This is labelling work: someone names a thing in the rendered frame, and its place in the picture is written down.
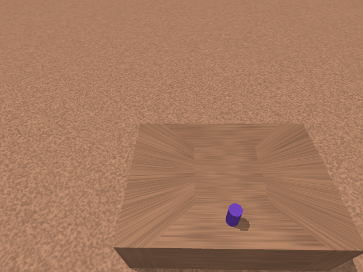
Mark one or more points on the can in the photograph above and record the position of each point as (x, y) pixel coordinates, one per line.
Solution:
(234, 214)

